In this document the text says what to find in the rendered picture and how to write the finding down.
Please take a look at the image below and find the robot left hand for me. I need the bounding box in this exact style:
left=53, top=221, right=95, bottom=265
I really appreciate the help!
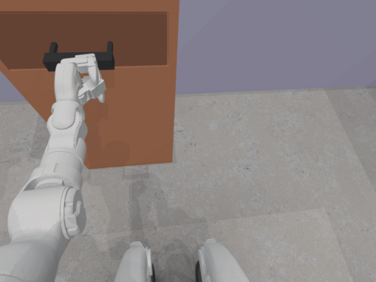
left=54, top=53, right=106, bottom=108

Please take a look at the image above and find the robot left thigh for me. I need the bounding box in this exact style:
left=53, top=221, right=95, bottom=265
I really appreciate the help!
left=114, top=246, right=153, bottom=282

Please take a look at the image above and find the drawer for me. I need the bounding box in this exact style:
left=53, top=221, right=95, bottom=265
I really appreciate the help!
left=0, top=11, right=167, bottom=69

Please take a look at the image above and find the handle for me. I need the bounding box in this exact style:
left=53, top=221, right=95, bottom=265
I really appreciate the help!
left=43, top=41, right=115, bottom=72

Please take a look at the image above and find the robot right thigh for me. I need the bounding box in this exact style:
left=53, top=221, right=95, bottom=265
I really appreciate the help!
left=198, top=243, right=249, bottom=282

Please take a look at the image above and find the robot left upper arm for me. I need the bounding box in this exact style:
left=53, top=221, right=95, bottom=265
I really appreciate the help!
left=0, top=186, right=86, bottom=282

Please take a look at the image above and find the robot thigh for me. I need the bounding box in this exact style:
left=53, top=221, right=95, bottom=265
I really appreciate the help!
left=114, top=246, right=153, bottom=282
left=198, top=243, right=249, bottom=282

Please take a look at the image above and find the left robot forearm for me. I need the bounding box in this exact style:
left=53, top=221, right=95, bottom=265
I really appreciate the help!
left=8, top=100, right=88, bottom=239

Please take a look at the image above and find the cabinet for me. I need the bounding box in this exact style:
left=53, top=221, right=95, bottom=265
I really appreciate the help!
left=0, top=0, right=180, bottom=169

